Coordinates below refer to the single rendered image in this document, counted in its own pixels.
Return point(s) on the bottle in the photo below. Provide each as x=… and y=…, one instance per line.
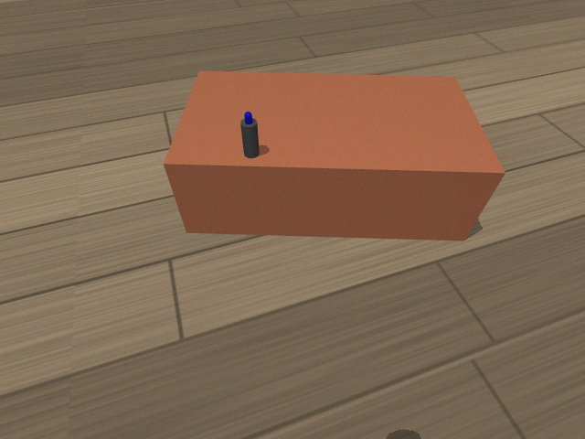
x=249, y=130

